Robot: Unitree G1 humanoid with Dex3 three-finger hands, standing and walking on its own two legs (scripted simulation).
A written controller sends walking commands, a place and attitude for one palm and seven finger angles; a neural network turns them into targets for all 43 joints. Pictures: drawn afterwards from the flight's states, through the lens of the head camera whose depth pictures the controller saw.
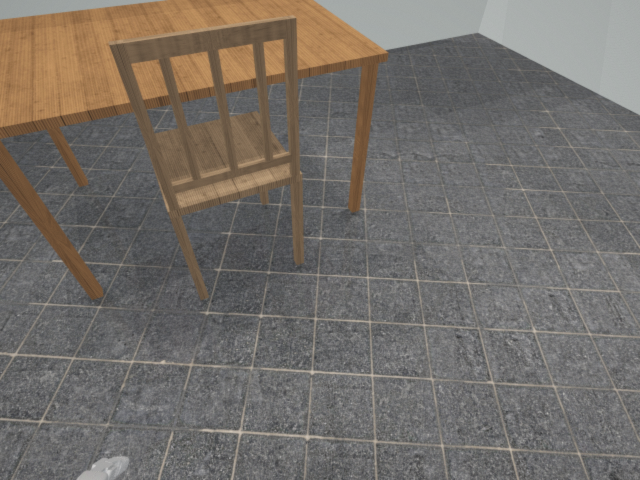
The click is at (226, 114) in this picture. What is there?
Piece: chair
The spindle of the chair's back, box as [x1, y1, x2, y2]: [207, 50, 237, 169]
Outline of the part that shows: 207,51 228,162 230,168 234,169 237,168 237,163 217,50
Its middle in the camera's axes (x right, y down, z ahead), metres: -0.25 -0.32 +1.00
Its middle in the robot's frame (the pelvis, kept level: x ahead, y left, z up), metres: +0.95 +0.30 -0.05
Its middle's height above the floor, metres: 0.71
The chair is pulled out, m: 0.00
